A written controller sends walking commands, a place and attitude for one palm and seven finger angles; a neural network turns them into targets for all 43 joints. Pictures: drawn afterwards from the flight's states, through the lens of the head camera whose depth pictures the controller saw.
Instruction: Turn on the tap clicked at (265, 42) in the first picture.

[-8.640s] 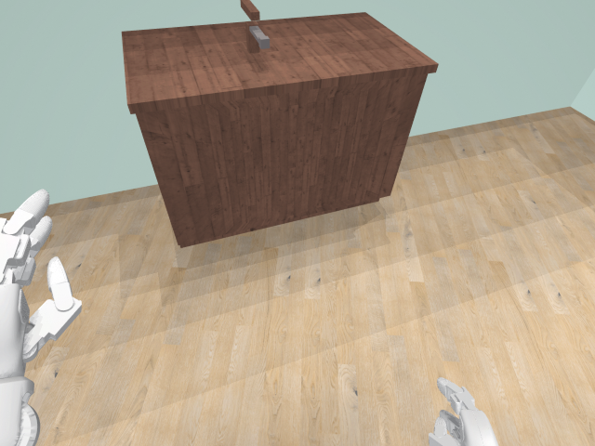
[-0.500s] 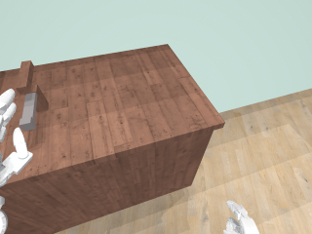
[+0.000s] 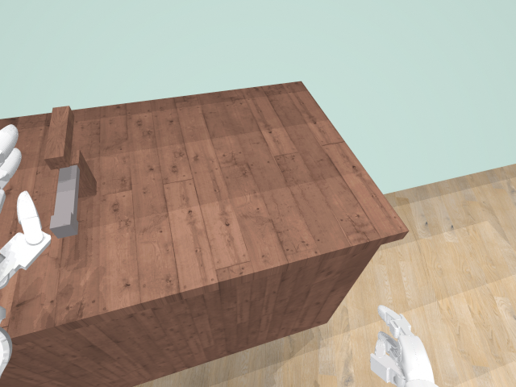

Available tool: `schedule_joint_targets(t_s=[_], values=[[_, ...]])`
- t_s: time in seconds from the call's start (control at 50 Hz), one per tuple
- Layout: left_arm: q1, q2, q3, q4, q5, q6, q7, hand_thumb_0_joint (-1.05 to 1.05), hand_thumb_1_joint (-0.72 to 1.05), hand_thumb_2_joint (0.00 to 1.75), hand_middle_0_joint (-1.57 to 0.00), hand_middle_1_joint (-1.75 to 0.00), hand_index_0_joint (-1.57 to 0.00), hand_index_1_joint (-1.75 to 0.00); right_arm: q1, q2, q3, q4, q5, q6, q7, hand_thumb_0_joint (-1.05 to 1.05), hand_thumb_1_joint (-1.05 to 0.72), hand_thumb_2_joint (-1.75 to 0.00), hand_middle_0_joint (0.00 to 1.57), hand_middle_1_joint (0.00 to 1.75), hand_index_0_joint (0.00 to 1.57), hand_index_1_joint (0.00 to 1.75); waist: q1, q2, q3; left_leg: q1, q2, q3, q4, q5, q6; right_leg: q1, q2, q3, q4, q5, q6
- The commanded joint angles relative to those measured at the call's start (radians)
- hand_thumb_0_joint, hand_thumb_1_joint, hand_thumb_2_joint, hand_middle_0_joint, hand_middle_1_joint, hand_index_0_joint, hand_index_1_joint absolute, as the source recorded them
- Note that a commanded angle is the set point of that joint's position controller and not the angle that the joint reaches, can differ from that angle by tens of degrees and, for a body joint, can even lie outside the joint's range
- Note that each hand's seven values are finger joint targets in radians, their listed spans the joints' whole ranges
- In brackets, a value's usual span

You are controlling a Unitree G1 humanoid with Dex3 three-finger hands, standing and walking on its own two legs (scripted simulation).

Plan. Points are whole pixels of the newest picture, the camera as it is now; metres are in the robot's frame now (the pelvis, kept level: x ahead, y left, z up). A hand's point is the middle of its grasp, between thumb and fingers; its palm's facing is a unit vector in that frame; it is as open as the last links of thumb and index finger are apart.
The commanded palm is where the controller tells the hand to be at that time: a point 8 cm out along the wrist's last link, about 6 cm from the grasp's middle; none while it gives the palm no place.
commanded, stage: come to a stop and stand still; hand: left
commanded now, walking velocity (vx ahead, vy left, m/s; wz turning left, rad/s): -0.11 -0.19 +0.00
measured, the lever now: (64, 225) +0.32 +0.33 +0.06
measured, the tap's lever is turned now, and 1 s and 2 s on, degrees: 0 0 0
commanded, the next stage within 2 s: look again from close up in 1.06 s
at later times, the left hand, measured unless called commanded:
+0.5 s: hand (51, 230) +0.23 +0.25 +0.18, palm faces +0.35 -0.85 -0.40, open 7.4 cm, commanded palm +0.16 +0.28 +0.19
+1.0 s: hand (26, 232) +0.23 +0.28 +0.17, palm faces +0.36 -0.85 -0.38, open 7.4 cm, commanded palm +0.17 +0.31 +0.19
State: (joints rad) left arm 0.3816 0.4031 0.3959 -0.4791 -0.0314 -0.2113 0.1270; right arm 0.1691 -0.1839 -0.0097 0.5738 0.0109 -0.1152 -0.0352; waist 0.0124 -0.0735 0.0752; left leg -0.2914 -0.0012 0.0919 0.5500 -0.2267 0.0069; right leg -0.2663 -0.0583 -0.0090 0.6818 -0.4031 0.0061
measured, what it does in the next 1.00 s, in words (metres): stands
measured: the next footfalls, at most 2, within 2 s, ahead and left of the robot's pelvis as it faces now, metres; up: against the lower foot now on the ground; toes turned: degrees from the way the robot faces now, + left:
none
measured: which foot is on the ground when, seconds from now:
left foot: down 0.00-1.00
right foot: down 0.00-1.00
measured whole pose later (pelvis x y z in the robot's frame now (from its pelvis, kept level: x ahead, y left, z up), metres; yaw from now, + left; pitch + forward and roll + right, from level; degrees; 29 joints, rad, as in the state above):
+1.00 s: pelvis +0.01 +0.03 +0.02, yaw +0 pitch +0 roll -1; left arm 0.41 0.38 0.35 -0.47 -0.04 -0.22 0.09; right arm 0.17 -0.17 0.04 0.58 0.00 -0.15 -0.02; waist 0.02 -0.03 0.06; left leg -0.28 0.02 0.08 0.46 -0.19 0.04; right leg -0.16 -0.02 -0.02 0.38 -0.23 0.04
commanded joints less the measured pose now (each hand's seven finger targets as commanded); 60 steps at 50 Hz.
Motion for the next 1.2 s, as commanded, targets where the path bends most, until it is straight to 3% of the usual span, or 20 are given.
schedule_joint_targets(t_s=[0.0, 0.04, 0.08, 0.14, 0.2, 0.26, 0.28, 0.3, 0.32, 0.34, 0.36, 0.42, 0.46, 0.5, 0.54, 0.64, 0.76, 0.82, 0.88, 1.18], values=[[0.002, 0.130, 0.074, -0.291, -0.002, -0.059, 0.009, 0.00, 0.90, 0.90, -0.20, -0.30, -0.20, -0.30, -0.041, -0.124, -0.017, -0.143, -0.009, -0.067, 0.000, 0.00, -0.90, -0.90, 0.20, 0.30, 0.20, 0.30, 0.006, 0.218, -0.223, 0.131, 0.203, -0.185, -0.143, 0.393, 0.050, 0.109, 0.023, -0.005, -0.235, 0.190, -0.016], [0.036, 0.132, 0.075, -0.296, -0.013, -0.035, 0.010, 0.00, 0.90, 0.90, -0.20, -0.30, -0.20, -0.30, -0.047, -0.126, -0.019, -0.151, 0.001, -0.059, -0.002, 0.00, -0.90, -0.90, 0.20, 0.30, 0.20, 0.30, -0.001, 0.142, -0.231, 0.133, 0.162, -0.153, -0.132, 0.351, 0.013, 0.143, 0.032, 0.018, -0.261, 0.334, -0.021], [0.025, 0.119, 0.066, -0.265, -0.023, -0.018, 0.009, 0.00, 0.90, 0.90, -0.20, -0.30, -0.20, -0.30, -0.046, -0.130, -0.020, -0.150, -0.001, -0.048, -0.009, 0.00, -0.90, -0.90, 0.20, 0.30, 0.20, 0.30, -0.003, 0.157, -0.231, 0.135, 0.150, -0.137, -0.148, 0.339, -0.003, 0.137, 0.032, 0.037, -0.262, 0.379, -0.022], [0.000, 0.146, 0.082, -0.244, -0.028, 0.003, 0.015, 0.00, 0.90, 0.90, -0.20, -0.30, -0.20, -0.30, -0.062, -0.118, -0.008, -0.149, -0.003, -0.036, -0.024, 0.00, -0.90, -0.90, 0.20, 0.30, 0.20, 0.30, 0.001, 0.199, -0.229, 0.155, 0.157, -0.135, -0.178, 0.321, -0.005, 0.126, 0.037, 0.024, -0.274, 0.354, -0.013], [-0.022, 0.116, 0.048, -0.206, -0.034, 0.018, 0.012, 0.00, 0.90, 0.90, -0.20, -0.30, -0.20, -0.30, -0.069, -0.115, -0.002, -0.153, -0.004, -0.028, -0.031, 0.00, -0.90, -0.90, 0.20, 0.30, 0.20, 0.30, 0.002, 0.156, -0.207, 0.113, 0.152, -0.130, -0.199, 0.151, -0.001, 0.129, 0.032, 0.033, -0.316, 0.311, -0.009], [-0.021, 0.100, 0.024, -0.199, -0.036, 0.029, 0.015, 0.00, 0.90, 0.90, -0.20, -0.30, -0.20, -0.30, -0.079, -0.118, 0.001, -0.148, -0.003, -0.022, -0.035, 0.00, -0.90, -0.90, 0.20, 0.30, 0.20, 0.30, -0.002, 0.120, -0.173, 0.096, 0.107, -0.110, -0.198, 0.043, -0.006, 0.110, 0.028, 0.045, -0.368, 0.298, -0.016], [-1.030, 0.902, 0.610, -0.408, 0.136, -0.083, -0.004, 0.00, 0.90, 0.90, -0.20, -0.30, -0.20, -0.30, 0.041, -0.180, -0.050, -0.121, -0.060, -0.069, -0.026, 0.00, -0.90, -0.90, 0.20, 0.30, 0.20, 0.30, 0.034, -0.017, 0.001, -0.006, 0.140, -0.069, -0.019, 0.171, 0.025, -0.093, -0.055, 0.123, -0.453, 0.377, 0.010], [-0.471, 0.275, 0.189, 0.159, 0.041, -0.035, -0.052, 0.00, 0.90, 0.90, -0.20, -0.30, -0.20, -0.30, -0.023, -0.061, -0.011, -0.049, -0.025, -0.069, -0.024, 0.00, -0.90, -0.90, 0.20, 0.30, 0.20, 0.30, 0.006, -0.014, -0.188, 0.131, 0.030, -0.069, -0.077, 0.205, 0.018, -0.022, -0.068, 0.135, -0.356, 0.442, -0.076], [-0.204, 0.146, 0.096, 0.165, 0.008, -0.028, -0.065, 0.00, 0.90, 0.90, -0.20, -0.30, -0.20, -0.30, 0.006, -0.142, -0.055, -0.136, -0.006, -0.088, -0.015, 0.00, -0.90, -0.90, 0.20, 0.30, 0.20, 0.30, 0.051, 0.123, -0.195, 0.199, 0.061, -0.033, -0.065, 0.244, 0.003, -0.004, -0.036, 0.192, -0.346, 0.563, -0.026], [-0.098, 0.003, -0.034, 0.049, -0.023, -0.034, -0.066, 0.00, 0.90, 0.90, -0.20, -0.30, -0.20, -0.30, -0.021, -0.131, -0.054, -0.147, 0.015, -0.088, 0.011, 0.00, -0.90, -0.90, 0.20, 0.30, 0.20, 0.30, 0.033, 0.264, -0.262, 0.242, 0.082, -0.026, -0.087, 0.316, 0.017, 0.069, -0.029, 0.109, -0.267, 0.553, -0.022], [-0.108, 0.059, -0.013, -0.094, -0.022, -0.049, -0.055, 0.00, 0.90, 0.90, -0.20, -0.30, -0.20, -0.30, -0.017, -0.147, -0.055, -0.161, 0.013, -0.088, 0.028, 0.00, -0.90, -0.90, 0.20, 0.30, 0.20, 0.30, 0.031, 0.260, -0.294, 0.223, 0.097, -0.053, -0.101, 0.345, 0.023, 0.104, -0.013, 0.084, -0.247, 0.468, -0.013], [-0.002, 0.136, 0.042, -0.178, -0.028, -0.062, -0.033, 0.00, 0.90, 0.90, -0.20, -0.30, -0.20, -0.30, -0.051, -0.137, -0.044, -0.178, 0.009, -0.091, 0.035, 0.00, -0.90, -0.90, 0.20, 0.30, 0.20, 0.30, 0.041, 0.033, -0.233, 0.135, 0.073, -0.073, -0.100, 0.161, 0.013, 0.090, -0.008, 0.088, -0.317, 0.322, -0.008], [0.045, 0.179, 0.102, -0.172, -0.036, -0.067, -0.018, 0.00, 0.90, 0.90, -0.20, -0.30, -0.20, -0.30, -0.057, -0.137, -0.039, -0.175, 0.008, -0.084, 0.019, 0.00, -0.90, -0.90, 0.20, 0.30, 0.20, 0.30, 0.031, -0.013, -0.193, 0.112, 0.060, -0.078, -0.115, 0.051, 0.009, 0.048, -0.014, 0.078, -0.350, 0.209, -0.023], [0.012, 0.213, 0.145, -0.183, -0.044, -0.084, -0.015, 0.00, 0.90, 0.90, -0.20, -0.30, -0.20, -0.30, -0.059, -0.135, -0.035, -0.180, 0.005, -0.086, 0.001, 0.00, -0.90, -0.90, 0.20, 0.30, 0.20, 0.30, 0.019, 0.006, -0.145, 0.103, 0.056, -0.097, -0.131, -0.023, 0.009, -0.013, -0.018, 0.100, -0.384, 0.103, -0.030], [-0.023, 0.245, 0.179, -0.198, -0.041, -0.095, -0.007, 0.00, 0.90, 0.90, -0.20, -0.30, -0.20, -0.30, -0.075, -0.137, -0.030, -0.171, 0.007, -0.086, -0.017, 0.00, -0.90, -0.90, 0.20, 0.30, 0.20, 0.30, 0.015, 0.099, -0.113, 0.112, 0.070, -0.110, -0.167, -0.052, 0.013, -0.039, -0.004, 0.092, -0.381, 0.078, -0.027], [-0.077, 0.168, 0.102, -0.185, -0.025, -0.112, -0.013, 0.00, 0.90, 0.90, -0.20, -0.30, -0.20, -0.30, -0.059, -0.136, -0.025, -0.155, 0.009, -0.116, -0.018, 0.00, -0.90, -0.90, 0.20, 0.30, 0.20, 0.30, 0.014, 0.182, -0.147, 0.111, 0.094, -0.129, -0.214, -0.066, 0.025, 0.040, 0.020, 0.052, -0.336, 0.162, -0.021], [-0.046, 0.115, 0.040, -0.180, -0.008, -0.092, -0.013, 0.00, 0.90, 0.90, -0.20, -0.30, -0.20, -0.30, -0.036, -0.147, -0.026, -0.130, -0.003, -0.126, 0.000, 0.00, -0.90, -0.90, 0.20, 0.30, 0.20, 0.30, 0.011, 0.136, -0.187, 0.128, 0.095, -0.126, -0.195, 0.073, 0.020, 0.083, 0.022, 0.025, -0.328, 0.274, -0.012], [-0.044, 0.129, 0.059, -0.189, -0.008, -0.084, -0.012, 0.00, 0.90, 0.90, -0.20, -0.30, -0.20, -0.30, -0.035, -0.142, -0.027, -0.132, -0.003, -0.115, 0.002, 0.00, -0.90, -0.90, 0.20, 0.30, 0.20, 0.30, 0.010, 0.110, -0.194, 0.135, 0.093, -0.122, -0.176, 0.121, 0.015, 0.093, 0.017, 0.036, -0.330, 0.314, -0.015], [-0.043, 0.144, 0.080, -0.203, -0.014, -0.078, -0.013, 0.00, 0.90, 0.90, -0.20, -0.30, -0.20, -0.30, -0.047, -0.135, -0.021, -0.139, -0.004, -0.098, -0.002, 0.00, -0.90, -0.90, 0.20, 0.30, 0.20, 0.30, 0.010, 0.141, -0.203, 0.146, 0.095, -0.121, -0.176, 0.180, 0.014, 0.105, 0.018, 0.022, -0.326, 0.341, -0.013], [-0.055, 0.120, 0.046, -0.225, -0.017, -0.062, -0.012, 0.00, 0.90, 0.90, -0.20, -0.30, -0.20, -0.30, -0.055, -0.140, -0.021, -0.158, -0.001, -0.068, -0.010, 0.00, -0.90, -0.90, 0.20, 0.30, 0.20, 0.30, 0.004, 0.166, -0.199, 0.150, 0.095, -0.124, -0.194, 0.153, 0.009, 0.118, 0.019, 0.012, -0.340, 0.344, -0.013]])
